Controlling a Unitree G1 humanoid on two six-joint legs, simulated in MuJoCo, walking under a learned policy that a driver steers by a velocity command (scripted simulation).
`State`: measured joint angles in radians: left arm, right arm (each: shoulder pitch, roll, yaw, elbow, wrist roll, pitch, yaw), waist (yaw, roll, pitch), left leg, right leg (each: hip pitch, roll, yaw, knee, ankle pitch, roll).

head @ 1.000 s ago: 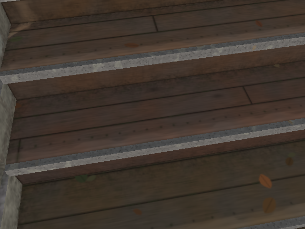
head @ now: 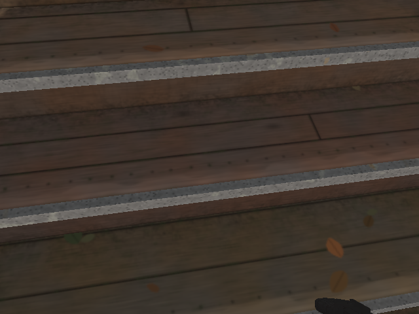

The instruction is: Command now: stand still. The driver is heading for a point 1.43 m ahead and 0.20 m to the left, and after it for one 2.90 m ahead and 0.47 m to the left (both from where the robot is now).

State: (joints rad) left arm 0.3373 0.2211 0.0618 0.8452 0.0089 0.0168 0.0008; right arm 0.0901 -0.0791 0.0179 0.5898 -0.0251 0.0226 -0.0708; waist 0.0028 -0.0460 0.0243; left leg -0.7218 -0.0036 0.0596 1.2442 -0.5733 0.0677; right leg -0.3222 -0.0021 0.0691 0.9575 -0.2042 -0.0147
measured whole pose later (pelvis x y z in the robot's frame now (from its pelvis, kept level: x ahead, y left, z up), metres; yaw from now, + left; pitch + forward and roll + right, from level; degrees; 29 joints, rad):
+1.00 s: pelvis +0.22 +0.00 +0.11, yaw +0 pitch +4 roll -1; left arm 0.05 0.07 0.01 0.61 0.03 -0.02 0.00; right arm 0.62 -0.14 -0.02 1.04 -0.03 -0.11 -0.02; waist -0.04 0.01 -0.04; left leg -0.04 -0.03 0.03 0.32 -0.35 0.06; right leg -1.29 0.00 -0.01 2.15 -0.46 -0.14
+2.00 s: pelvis +0.80 -0.01 +0.41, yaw +0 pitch +4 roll -1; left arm 0.02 0.03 -0.03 0.60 0.04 -0.03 0.02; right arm 0.57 -0.13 -0.03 1.08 -0.02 -0.14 0.00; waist -0.04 -0.02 -0.03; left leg -0.13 -0.03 0.11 0.41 -0.35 0.07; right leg -1.33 -0.06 -0.04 2.01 -0.33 -0.13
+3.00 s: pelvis +1.38 +0.05 +0.71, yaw +26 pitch +3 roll -1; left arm 0.00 0.05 -0.04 0.51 0.06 -0.06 0.02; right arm 0.45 -0.19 -0.05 0.93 -0.03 -0.10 0.01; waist -0.04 -0.01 -0.06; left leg -0.30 -0.16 -0.06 0.59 -0.33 0.14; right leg -1.28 -0.06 0.01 2.14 -0.26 -0.08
